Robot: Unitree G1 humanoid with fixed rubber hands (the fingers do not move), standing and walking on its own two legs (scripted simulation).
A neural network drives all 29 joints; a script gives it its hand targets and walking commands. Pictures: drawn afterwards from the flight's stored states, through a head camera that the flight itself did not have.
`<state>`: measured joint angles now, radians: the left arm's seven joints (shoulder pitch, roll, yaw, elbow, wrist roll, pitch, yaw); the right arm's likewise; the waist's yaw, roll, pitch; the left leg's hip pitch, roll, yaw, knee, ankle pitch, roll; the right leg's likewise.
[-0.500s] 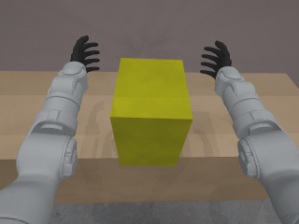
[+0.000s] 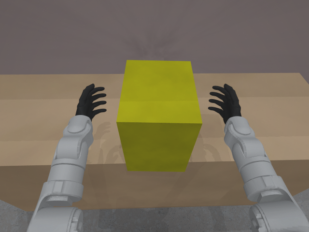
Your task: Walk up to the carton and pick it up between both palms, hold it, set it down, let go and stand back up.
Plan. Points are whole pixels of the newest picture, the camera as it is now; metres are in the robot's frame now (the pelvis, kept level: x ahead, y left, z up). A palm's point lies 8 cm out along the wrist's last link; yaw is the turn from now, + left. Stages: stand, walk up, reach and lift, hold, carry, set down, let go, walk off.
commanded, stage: set down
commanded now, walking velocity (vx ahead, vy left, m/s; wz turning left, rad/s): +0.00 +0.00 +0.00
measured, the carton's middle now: (157, 119) +0.43 -0.02 +0.00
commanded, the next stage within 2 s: none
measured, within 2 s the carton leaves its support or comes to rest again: neither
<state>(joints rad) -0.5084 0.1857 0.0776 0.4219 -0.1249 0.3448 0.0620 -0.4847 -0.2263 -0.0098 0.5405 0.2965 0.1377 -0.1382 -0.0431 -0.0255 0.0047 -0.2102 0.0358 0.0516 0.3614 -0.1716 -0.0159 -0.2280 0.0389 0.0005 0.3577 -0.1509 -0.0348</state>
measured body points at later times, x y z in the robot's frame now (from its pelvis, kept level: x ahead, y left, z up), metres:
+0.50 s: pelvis +0.02 +0.00 +0.00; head +0.02 +0.01 +0.45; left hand +0.32 +0.18 +0.03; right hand +0.31 -0.21 +0.03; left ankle +0.01 +0.13 -0.75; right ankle +0.02 -0.09 -0.75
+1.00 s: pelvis +0.02 +0.01 +0.00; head +0.02 +0.02 +0.45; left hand +0.25 +0.20 -0.03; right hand +0.24 -0.20 -0.03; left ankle +0.01 +0.13 -0.75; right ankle +0.02 -0.10 -0.75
